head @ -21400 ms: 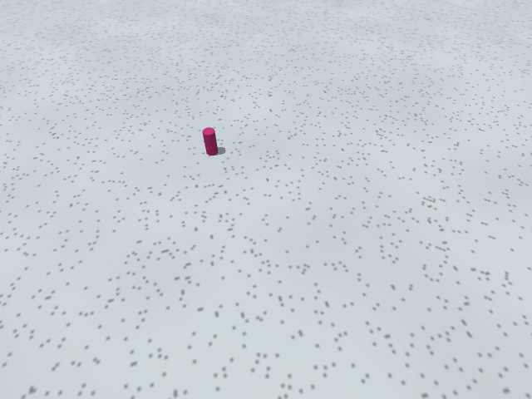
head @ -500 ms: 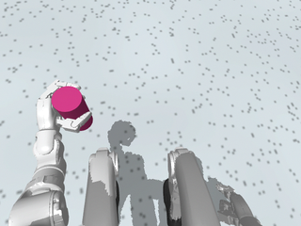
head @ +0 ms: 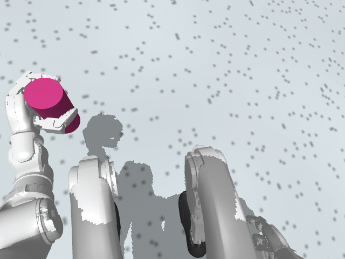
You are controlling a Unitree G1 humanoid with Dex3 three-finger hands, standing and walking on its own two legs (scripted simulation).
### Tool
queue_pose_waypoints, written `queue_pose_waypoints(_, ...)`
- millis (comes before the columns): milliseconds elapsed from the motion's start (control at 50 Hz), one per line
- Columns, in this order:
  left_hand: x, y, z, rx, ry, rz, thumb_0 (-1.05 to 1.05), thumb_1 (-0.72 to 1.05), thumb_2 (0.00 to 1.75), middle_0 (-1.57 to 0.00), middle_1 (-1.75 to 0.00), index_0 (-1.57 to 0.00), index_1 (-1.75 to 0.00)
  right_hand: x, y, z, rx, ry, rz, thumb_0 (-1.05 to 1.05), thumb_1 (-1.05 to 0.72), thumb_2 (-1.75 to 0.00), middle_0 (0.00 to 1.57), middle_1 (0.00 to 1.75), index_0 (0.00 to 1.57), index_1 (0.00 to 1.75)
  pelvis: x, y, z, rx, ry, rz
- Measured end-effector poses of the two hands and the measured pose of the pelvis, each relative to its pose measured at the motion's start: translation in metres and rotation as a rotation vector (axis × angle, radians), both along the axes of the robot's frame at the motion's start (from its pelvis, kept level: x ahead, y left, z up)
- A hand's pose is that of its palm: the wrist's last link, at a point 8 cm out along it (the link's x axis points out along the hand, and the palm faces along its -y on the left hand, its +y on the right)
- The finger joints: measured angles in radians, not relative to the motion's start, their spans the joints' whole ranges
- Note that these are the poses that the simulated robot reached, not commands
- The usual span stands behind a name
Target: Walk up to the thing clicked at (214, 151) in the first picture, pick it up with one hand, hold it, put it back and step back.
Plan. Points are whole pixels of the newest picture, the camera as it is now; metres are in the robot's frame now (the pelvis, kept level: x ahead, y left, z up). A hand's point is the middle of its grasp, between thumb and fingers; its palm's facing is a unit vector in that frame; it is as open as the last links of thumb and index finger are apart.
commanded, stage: crouch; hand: left
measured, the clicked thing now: (56, 109) +0.45 +0.24 -0.09
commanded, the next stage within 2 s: lower in 0.30 s
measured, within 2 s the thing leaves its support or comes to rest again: rests again in 1.28 s
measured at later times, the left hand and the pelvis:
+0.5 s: hand (62, 114) +0.45 +0.24 -0.13, palm faces +0.17 -0.98 -0.03, open 9.5 cm; pelvis +0.01 +0.01 -0.03, yaw -3 degrees
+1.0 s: hand (71, 121) +0.45 +0.24 -0.20, palm faces +0.21 -0.98 -0.04, open 9.5 cm; pelvis +0.00 +0.02 -0.04, yaw -7 degrees
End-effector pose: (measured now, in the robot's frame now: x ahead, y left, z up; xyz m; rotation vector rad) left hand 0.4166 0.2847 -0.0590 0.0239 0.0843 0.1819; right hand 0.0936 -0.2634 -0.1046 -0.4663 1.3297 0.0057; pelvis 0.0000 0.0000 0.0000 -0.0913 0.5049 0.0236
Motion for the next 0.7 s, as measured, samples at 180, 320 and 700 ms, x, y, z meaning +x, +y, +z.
queue_pose_waypoints(180, -0.005, 0.004, -0.042, -0.005, 0.029, 0.001, 0.00, -0.33, 1.10, -0.73, -1.01, -0.75, -1.01, 0.005, -0.006, -0.008, -0.048, 0.043, 0.035, 0.00, -0.89, -0.90, 0.21, 0.30, 0.20, 0.30, 0.005, 0.002, -0.018, -0.020, -0.014, -0.015)
queue_pose_waypoints(320, -0.006, 0.009, -0.053, 0.016, 0.025, 0.001, 0.00, -0.32, 1.09, -0.73, -1.01, -0.75, -1.01, 0.015, -0.005, -0.011, -0.066, 0.060, 0.074, 0.00, -0.90, -0.91, 0.21, 0.30, 0.20, 0.30, 0.007, 0.004, -0.022, -0.032, -0.024, -0.017)
queue_pose_waypoints(700, -0.004, 0.006, -0.113, -0.021, 0.056, 0.007, 0.00, -0.33, 1.10, -0.74, -1.00, -0.76, -1.00, 0.017, 0.002, -0.008, -0.114, 0.098, 0.197, 0.00, -0.91, -0.90, 0.21, 0.30, 0.20, 0.30, 0.004, 0.009, -0.040, -0.086, -0.101, -0.049)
